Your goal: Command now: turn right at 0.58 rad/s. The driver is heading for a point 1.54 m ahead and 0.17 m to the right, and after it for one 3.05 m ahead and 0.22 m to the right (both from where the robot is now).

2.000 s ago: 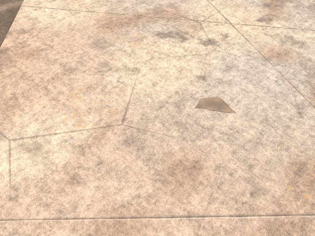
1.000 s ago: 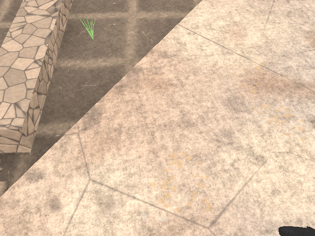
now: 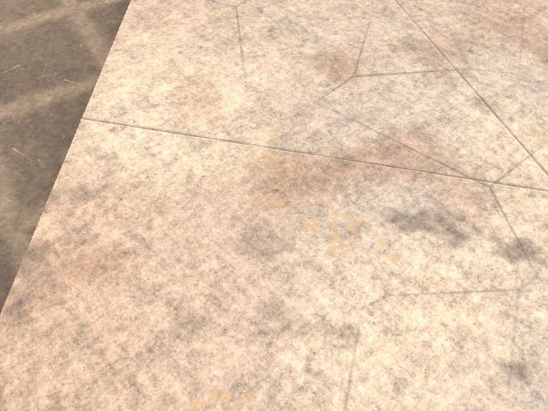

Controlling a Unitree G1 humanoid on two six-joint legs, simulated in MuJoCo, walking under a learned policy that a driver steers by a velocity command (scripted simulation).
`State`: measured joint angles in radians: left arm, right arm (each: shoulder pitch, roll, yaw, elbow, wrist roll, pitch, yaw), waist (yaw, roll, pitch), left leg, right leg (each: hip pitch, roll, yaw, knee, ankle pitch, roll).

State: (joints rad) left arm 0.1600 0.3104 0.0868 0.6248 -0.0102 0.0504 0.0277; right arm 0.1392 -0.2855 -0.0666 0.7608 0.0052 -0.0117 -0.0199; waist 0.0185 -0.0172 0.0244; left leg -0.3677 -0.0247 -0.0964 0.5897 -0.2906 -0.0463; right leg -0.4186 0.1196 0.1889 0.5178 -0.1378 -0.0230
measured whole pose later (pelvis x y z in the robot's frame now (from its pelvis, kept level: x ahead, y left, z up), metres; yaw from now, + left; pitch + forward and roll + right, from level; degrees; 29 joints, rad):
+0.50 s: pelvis +0.00 -0.01 +0.00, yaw -18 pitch +2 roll +0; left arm 0.16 0.30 0.08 0.57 0.00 0.05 -0.01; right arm 0.14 -0.32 -0.09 0.73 -0.01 0.01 -0.02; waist -0.02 0.04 0.05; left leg -0.40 0.10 0.05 0.90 -0.53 -0.07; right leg -0.32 0.02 0.00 0.58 -0.29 -0.04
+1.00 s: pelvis +0.01 +0.00 +0.00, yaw -25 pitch +0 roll +0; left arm 0.18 0.25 0.03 0.69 0.02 0.03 0.01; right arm 0.18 -0.24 -0.03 0.74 -0.02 -0.02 0.00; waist 0.00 -0.03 0.02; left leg -0.24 0.00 -0.01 0.52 -0.28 0.00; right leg -0.25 0.05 0.11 0.52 -0.27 0.00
